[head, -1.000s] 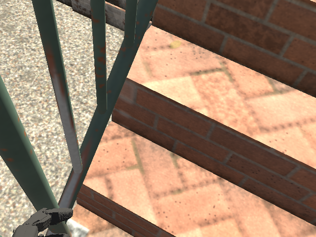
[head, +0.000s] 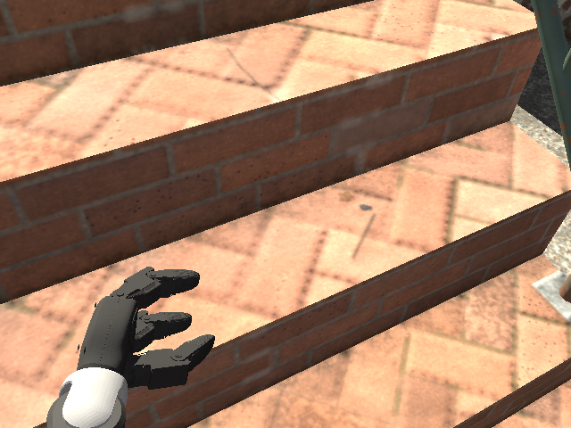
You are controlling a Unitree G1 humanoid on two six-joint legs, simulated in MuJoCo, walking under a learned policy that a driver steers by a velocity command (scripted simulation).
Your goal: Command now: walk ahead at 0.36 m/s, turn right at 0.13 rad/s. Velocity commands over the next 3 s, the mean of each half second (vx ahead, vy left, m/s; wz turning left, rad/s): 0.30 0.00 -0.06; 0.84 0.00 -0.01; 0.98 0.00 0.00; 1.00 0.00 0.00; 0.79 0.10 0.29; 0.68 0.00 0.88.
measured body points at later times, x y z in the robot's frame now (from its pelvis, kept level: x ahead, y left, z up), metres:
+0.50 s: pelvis -0.01 -0.24 -0.21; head +0.07 -0.29 +0.24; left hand -0.26 -0.03 -0.26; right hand +0.34 -0.24 -0.23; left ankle -0.06 -0.09 -0.63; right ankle -0.06 -0.34 -0.97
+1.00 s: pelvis +0.03 -0.26 -0.11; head +0.04 -0.34 +0.33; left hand +0.11 +0.03 -0.17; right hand +0.26 -0.47 -0.24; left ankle +0.09 -0.13 -0.72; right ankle +0.07 -0.37 -0.61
